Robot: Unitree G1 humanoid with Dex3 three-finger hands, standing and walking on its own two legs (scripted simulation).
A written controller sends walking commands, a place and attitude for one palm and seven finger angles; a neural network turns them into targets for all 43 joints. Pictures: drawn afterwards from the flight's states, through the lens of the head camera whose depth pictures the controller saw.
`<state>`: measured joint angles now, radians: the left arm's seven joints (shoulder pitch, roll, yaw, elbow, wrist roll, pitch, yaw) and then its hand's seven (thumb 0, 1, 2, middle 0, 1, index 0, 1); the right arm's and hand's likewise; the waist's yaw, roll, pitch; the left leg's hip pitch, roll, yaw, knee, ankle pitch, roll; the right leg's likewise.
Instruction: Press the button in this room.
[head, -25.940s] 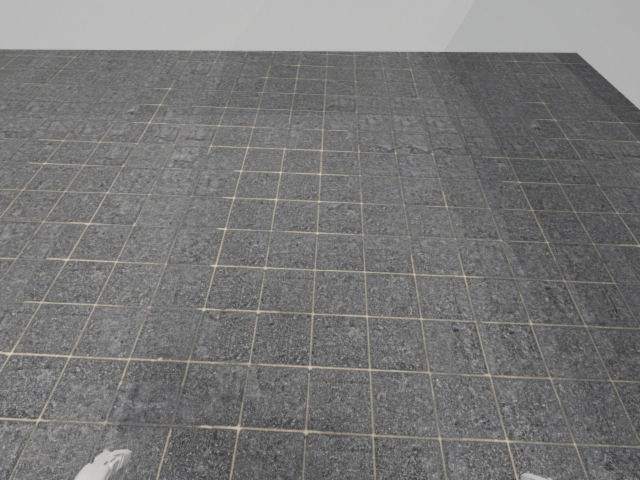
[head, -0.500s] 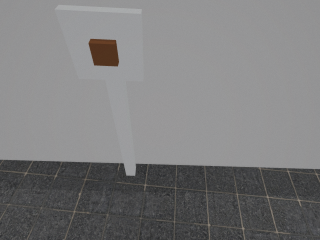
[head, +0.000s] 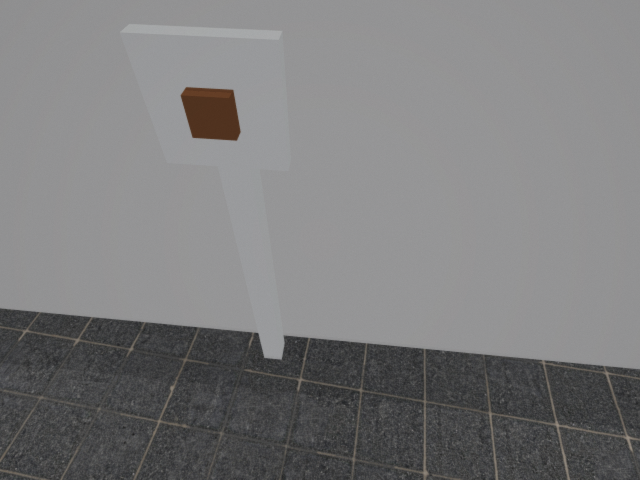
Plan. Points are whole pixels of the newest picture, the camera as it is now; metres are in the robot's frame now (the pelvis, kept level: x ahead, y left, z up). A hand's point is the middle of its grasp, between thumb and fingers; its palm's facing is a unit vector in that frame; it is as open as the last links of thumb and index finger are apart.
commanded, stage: look again from close up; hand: left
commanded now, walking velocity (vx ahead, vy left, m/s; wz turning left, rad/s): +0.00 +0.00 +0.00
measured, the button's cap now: (212, 113) +0.57 +0.20 +0.17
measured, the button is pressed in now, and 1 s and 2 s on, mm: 0 0 0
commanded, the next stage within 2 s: shuffle to correct the standing spot in 0.60 s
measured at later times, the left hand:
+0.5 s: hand out of the picture -0.01 +0.22 -0.18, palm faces +0.01 -0.98 -0.20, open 7.4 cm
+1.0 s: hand out of the picture +0.00 +0.20 -0.19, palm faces +0.01 -0.99 -0.17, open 7.4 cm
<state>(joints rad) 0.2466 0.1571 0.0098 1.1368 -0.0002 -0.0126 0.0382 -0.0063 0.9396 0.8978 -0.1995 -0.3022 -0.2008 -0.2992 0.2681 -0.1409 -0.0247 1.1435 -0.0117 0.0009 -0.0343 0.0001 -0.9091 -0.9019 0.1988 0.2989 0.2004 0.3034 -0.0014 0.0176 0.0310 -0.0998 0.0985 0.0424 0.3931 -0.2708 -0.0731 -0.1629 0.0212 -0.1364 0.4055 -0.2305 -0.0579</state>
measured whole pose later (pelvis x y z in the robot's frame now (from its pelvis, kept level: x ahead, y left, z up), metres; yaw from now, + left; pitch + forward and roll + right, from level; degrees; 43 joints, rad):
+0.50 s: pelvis -0.01 +0.05 +0.00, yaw -1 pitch -1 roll +0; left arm 0.29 0.15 0.00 1.11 0.01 -0.01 0.03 0.00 0.91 0.90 -0.20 -0.30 -0.20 -0.30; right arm 0.34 -0.13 0.01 1.09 -0.02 -0.02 -0.02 0.01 -0.92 -0.90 0.20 0.30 0.20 0.30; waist 0.00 0.02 0.01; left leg -0.15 -0.01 0.09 0.46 -0.30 0.03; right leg -0.23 -0.06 -0.08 0.49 -0.24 0.01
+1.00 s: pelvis +0.03 +0.04 -0.02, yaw -2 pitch +0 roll +0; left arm 0.35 0.12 0.01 1.12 0.03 -0.02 0.01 0.00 0.91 0.90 -0.20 -0.30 -0.20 -0.30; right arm 0.36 -0.14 -0.01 1.12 -0.02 -0.02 -0.02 0.00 -0.91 -0.90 0.20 0.30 0.20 0.30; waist 0.00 0.02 0.01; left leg -0.16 0.03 0.09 0.59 -0.43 0.02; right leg -0.25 -0.03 -0.08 0.62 -0.38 -0.01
